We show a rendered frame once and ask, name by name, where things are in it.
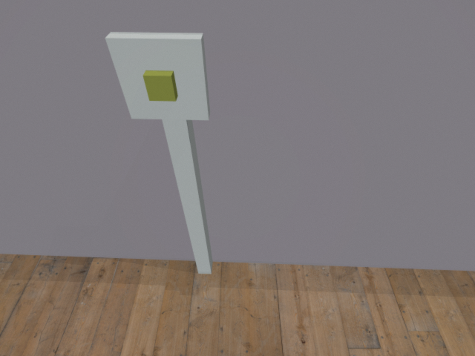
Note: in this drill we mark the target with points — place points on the button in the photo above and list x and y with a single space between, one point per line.
160 85

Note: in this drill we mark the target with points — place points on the panel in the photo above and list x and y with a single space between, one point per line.
184 53

